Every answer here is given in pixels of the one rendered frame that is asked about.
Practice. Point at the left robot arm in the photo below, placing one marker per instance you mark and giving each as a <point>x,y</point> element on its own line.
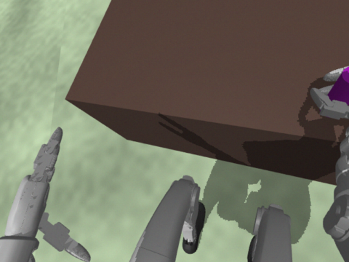
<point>18,248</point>

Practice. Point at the left robot hand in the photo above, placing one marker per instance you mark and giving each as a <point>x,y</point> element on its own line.
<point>27,214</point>

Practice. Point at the right robot arm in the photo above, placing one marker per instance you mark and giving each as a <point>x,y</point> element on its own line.
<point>336,221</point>

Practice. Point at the left robot foot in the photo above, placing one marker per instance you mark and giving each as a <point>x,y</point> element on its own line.
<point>191,247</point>

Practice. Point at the can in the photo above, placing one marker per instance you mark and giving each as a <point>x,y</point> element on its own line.
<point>340,90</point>

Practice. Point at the right robot hand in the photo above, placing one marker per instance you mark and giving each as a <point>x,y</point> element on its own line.
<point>333,109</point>

